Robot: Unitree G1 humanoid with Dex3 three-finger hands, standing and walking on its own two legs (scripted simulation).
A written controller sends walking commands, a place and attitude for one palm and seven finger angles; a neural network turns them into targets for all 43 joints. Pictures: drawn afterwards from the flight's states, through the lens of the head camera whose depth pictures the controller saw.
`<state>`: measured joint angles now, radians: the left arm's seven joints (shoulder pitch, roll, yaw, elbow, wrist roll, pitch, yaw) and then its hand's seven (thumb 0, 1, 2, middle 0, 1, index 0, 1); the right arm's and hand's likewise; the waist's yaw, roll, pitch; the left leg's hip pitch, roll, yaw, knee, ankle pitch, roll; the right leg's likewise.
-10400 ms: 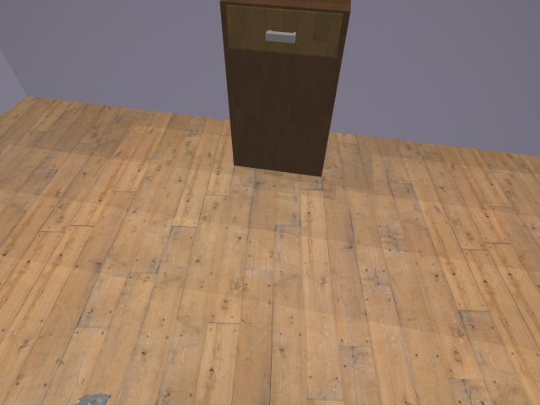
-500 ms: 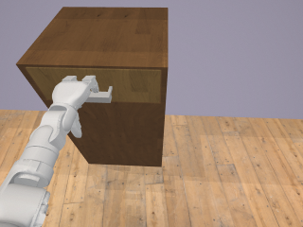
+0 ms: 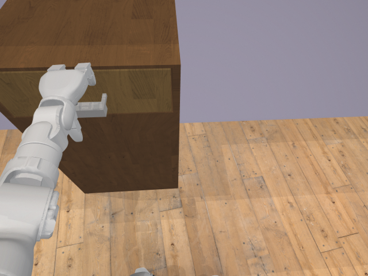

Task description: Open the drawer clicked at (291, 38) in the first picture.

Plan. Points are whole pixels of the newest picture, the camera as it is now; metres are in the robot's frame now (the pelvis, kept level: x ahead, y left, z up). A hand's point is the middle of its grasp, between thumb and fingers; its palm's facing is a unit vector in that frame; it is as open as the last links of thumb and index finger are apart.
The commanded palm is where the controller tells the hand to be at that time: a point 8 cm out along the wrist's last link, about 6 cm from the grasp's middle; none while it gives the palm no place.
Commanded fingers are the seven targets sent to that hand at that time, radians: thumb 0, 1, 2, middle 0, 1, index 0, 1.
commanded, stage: move the hooked fingers above the handle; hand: left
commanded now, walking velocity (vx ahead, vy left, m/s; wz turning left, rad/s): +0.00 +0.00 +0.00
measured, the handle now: (83, 103) +0.55 +0.23 +0.01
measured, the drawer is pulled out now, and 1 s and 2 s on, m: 0.00 0.00 0.00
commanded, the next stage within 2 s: lower the fingers behind the handle in 0.64 s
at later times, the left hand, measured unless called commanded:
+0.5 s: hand (70, 105) +0.49 +0.23 +0.07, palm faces -0.04 -0.03 -1.00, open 13.8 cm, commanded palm +0.48 +0.23 +0.13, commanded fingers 0.00 -0.50 0.30 -0.30 -1.20 -0.30 -1.20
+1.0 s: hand (74, 111) +0.49 +0.23 +0.05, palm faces -0.09 -0.03 -1.00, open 13.8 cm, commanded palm +0.48 +0.23 +0.11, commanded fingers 0.00 -0.50 0.30 -0.30 -1.20 -0.30 -1.20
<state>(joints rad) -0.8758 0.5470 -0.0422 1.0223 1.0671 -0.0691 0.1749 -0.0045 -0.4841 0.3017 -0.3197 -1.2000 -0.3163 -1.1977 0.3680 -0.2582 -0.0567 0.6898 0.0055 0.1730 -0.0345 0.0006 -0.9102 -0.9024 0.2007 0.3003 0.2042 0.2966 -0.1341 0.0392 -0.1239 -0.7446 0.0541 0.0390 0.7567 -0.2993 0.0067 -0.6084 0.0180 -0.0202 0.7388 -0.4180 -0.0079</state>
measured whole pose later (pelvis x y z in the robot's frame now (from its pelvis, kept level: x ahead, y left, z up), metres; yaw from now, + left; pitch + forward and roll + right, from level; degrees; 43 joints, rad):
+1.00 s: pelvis +0.00 +0.00 +0.00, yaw +0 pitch +17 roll -2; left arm -0.83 0.55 -0.05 1.00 1.06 -0.13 0.16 -0.01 -0.48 0.30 -0.32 -1.20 -0.32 -1.20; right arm 0.38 -0.25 -0.06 0.70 0.00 0.18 -0.04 0.00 -0.91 -0.90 0.20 0.30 0.21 0.30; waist -0.12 0.04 -0.13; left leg -0.76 0.05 0.03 0.78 -0.31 0.01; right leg -0.62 0.02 -0.03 0.74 -0.43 -0.01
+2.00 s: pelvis -0.01 +0.00 -0.02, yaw -1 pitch +22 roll -3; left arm -0.83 0.54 -0.02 1.07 1.11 -0.07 0.29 0.00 -0.48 0.30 -0.28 -1.19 -0.32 -1.20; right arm 0.37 -0.24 -0.05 0.69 -0.02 0.15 -0.04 0.00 -0.91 -0.90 0.20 0.30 0.21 0.30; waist -0.15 0.05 -0.17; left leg -0.94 0.07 0.03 0.92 -0.36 0.01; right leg -0.80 0.04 -0.02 0.89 -0.47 0.00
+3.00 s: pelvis -0.01 +0.01 -0.02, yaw -1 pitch +22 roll -3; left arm -0.85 0.55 -0.02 1.09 1.10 -0.07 0.28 0.00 0.59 0.76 -0.36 -1.31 -0.39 -1.31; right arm 0.37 -0.24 -0.04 0.70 -0.02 0.16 -0.04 0.00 -0.91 -0.90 0.20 0.30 0.21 0.30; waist -0.15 0.05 -0.17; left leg -0.96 0.07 0.02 0.93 -0.36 0.02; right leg -0.80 0.04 -0.02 0.88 -0.47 0.00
